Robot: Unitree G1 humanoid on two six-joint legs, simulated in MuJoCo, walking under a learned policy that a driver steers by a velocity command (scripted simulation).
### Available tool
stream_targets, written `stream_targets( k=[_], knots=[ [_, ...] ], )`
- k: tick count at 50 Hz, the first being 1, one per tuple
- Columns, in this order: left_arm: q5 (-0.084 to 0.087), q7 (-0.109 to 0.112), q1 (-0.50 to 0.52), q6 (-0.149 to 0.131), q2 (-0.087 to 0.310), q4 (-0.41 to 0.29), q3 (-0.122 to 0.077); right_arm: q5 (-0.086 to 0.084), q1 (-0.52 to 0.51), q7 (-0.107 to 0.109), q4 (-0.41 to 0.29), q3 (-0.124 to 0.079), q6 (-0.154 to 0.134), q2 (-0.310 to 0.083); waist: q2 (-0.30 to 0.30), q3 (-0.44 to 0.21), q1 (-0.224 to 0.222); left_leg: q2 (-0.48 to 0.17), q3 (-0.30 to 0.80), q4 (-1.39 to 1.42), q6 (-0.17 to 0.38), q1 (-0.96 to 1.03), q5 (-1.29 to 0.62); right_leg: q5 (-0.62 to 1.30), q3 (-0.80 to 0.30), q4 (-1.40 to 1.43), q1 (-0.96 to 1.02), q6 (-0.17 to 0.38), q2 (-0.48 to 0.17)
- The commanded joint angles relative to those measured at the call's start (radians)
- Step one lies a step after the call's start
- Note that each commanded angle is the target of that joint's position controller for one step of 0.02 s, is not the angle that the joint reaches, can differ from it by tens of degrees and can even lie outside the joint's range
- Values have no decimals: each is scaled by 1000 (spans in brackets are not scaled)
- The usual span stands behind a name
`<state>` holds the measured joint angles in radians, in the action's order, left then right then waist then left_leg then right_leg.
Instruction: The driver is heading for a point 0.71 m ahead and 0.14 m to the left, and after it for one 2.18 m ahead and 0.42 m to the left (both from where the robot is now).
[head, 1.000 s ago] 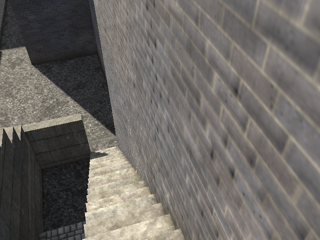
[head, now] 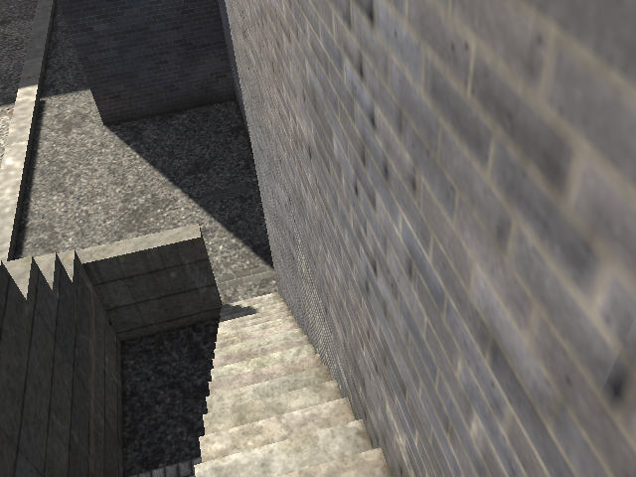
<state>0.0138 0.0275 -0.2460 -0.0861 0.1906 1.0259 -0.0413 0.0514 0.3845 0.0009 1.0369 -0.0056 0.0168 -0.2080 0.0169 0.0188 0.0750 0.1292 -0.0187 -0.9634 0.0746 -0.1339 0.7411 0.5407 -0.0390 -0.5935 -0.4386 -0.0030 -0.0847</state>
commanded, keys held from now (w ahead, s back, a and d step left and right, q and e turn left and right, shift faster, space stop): w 0.10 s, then w+q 0.62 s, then w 0.14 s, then w+e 0.14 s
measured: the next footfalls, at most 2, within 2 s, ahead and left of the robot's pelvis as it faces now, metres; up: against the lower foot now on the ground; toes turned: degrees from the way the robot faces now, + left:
right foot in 0.14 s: +0.20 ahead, -0.14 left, -0.20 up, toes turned -2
left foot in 0.58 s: +0.19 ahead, +0.16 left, -0.21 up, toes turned +10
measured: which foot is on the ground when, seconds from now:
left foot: down 0.00-0.16, up 0.18-0.56, down 0.58-0.92, up 0.94-1.00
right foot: up 0.00-0.12, down 0.14-0.58, up 0.60-0.90, down 0.92-1.00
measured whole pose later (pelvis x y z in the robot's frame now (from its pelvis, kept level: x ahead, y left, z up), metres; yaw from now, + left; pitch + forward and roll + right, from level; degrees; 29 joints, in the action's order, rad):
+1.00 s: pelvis +0.39 +0.12 -0.39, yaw +19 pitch +0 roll -2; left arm -0.05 -0.07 -0.50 -0.08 0.24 0.96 -0.04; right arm 0.09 0.31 -0.03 0.89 0.00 -0.11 -0.31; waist -0.01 -0.04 -0.02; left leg 0.09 0.07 -1.88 0.05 -0.70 0.66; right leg -0.55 -0.03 -0.90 -0.36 0.10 0.15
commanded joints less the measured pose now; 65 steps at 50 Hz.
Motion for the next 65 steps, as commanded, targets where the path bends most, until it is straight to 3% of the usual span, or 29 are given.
stream_targets(
  k=[1,6,8,11,15,17,18,19,20,24,29,31,32,34,38,40,43,46,47,48,49,50,53,56,58,59,61,63,65],
  knots=[
    [12,24,-17,14,104,-62,-28,17,37,-1,-51,-5,12,-82,1,225,14,-151,328,230,172,-171,-443,-345,-6,311,78,-53,-10],
    [19,31,-408,14,212,20,-90,-5,0,-19,-53,-35,13,-140,-50,-19,-133,-40,169,-410,115,-171,-314,-213,15,281,482,-72,-104],
    [-7,6,-355,14,241,-9,-62,-31,131,-29,-47,-26,41,-2,-206,33,-36,94,104,-833,87,-443,293,-8,-129,49,536,-94,-233],
    [53,20,-447,18,334,14,-78,1,115,-14,-94,-3,58,32,-422,37,-69,-8,76,-1016,4,-824,69,-825,-585,229,447,200,-496],
    [15,29,-327,-6,198,-17,-15,20,-118,-50,-139,-23,74,-41,-177,204,-59,-66,228,-712,-15,-740,-479,-1203,-272,217,2,55,-312],
    [70,49,-259,-10,109,-51,29,-6,-118,-54,-162,1,92,18,-129,209,-5,-53,256,-442,-95,-601,-686,-1058,-129,239,-153,17,-284],
    [49,55,-273,-12,101,-47,41,-10,-113,-42,-154,1,97,30,-156,189,-15,-40,224,-343,-104,-546,-733,-954,-62,192,-141,18,-262],
    [-181,-60,-164,-48,269,-148,-30,-122,131,-92,-112,-7,-33,-46,-324,134,-35,-41,-104,-304,-83,-501,-725,-1275,94,328,-351,137,-111],
    [-248,-86,-187,-54,307,-115,-59,-55,123,-110,-98,-12,-88,-64,-363,126,-17,-49,-87,-773,-85,-326,-701,-1173,7,322,-482,168,-209],
    [-140,-87,-108,-85,180,-202,-9,-14,-137,-29,-194,-31,-134,-173,-222,-15,-71,-161,38,-335,-53,-523,-612,-1046,19,75,-44,132,-234],
    [-194,-97,-52,-10,345,-294,-65,-25,145,-13,-64,-73,-207,-220,-31,-45,52,26,-301,141,-46,-37,-578,-813,182,-469,-34,94,-110],
    [-189,-175,156,5,86,-495,-2,-36,476,12,-9,-89,-260,-370,392,-83,148,-221,454,314,271,343,-1029,-1303,2,-1138,-656,6,228],
    [-136,-179,285,-22,64,-551,-2,-40,469,10,-24,-63,-281,-316,209,37,197,-312,731,268,282,370,-866,-1270,-163,-1071,-943,19,236],
    [-129,-167,253,-42,61,-468,-1,-69,260,-15,-91,-33,-245,-254,46,81,81,-367,920,119,328,245,-678,-1086,-239,-1030,-1065,-19,132],
    [-187,-172,27,46,32,-345,55,42,-32,30,-189,96,-178,-6,-53,15,-129,-38,261,-46,148,-816,-303,-73,-23,-565,-148,24,66],
    [-153,-194,-34,58,68,-359,51,70,-139,25,-212,58,-226,-229,-63,-59,-202,-17,138,-51,127,-1184,-51,60,63,-546,404,-39,107],
    [-235,-180,-409,64,147,-229,8,10,-198,-15,-216,20,-272,-354,-192,13,-351,-85,278,-460,101,-997,-204,-459,67,-458,507,-25,136],
    [-169,-150,-610,32,213,-74,-29,36,-33,-113,-180,-25,-215,-308,-94,9,-270,-33,268,-1077,102,-680,-378,-534,-133,27,562,195,58],
    [-139,-156,-394,7,279,-144,-31,10,141,-123,-213,-16,-206,-170,-133,-137,-35,5,152,-1298,28,-959,-13,239,-409,-246,723,400,-46],
    [96,-77,-433,-8,187,-85,-32,53,116,-14,-187,1,-105,-53,69,-117,-26,-31,68,-1009,1,-1105,115,644,-530,-190,814,369,-275],
    [119,-28,-415,-20,152,-88,-27,85,-123,21,-217,7,-82,-65,102,-45,-120,-112,195,-722,-47,-1106,-103,193,-732,-105,619,429,-275],
    [-153,-104,-238,-60,-15,-146,36,36,-266,-34,-363,37,-136,-103,21,11,-144,-199,295,-721,-138,-1409,-209,-411,-833,-130,498,460,-173],
    [-136,-92,-189,-39,-76,-102,55,55,-249,0,-287,62,-114,-41,79,10,-70,-204,84,-247,-160,-532,-431,-598,-425,-197,-359,348,130],
    [-110,-110,-334,-57,119,-41,9,71,-25,2,-207,67,-142,-67,-3,-3,-40,-51,-28,-433,-173,-248,-185,-584,-521,-242,-433,371,74],
    [-140,-164,101,-71,257,-204,-45,5,360,26,-135,3,-163,-250,145,-98,247,-36,-4,-121,-76,544,-436,-223,-322,-553,-861,269,187],
    [-144,-199,26,-70,152,-215,-34,-75,454,10,-133,-36,-164,-369,393,-339,224,-336,498,49,204,866,-810,-816,-200,-962,-992,137,243],
    [-113,-157,263,-33,99,-322,-7,-33,396,28,-122,-25,-195,-283,-92,63,196,-487,932,66,340,368,-921,-1168,-290,-1189,-1259,51,211],
    [-145,-141,-20,35,54,-234,9,30,105,16,-169,30,-168,-81,-18,73,-12,-528,762,51,312,-37,-881,-841,-331,-977,-1046,56,79],
    [-184,-143,-223,32,34,-75,22,42,-107,50,-280,81,-167,54,-47,-7,-132,-225,178,-17,158,-737,-290,23,-83,-561,-304,63,81]
  ],
)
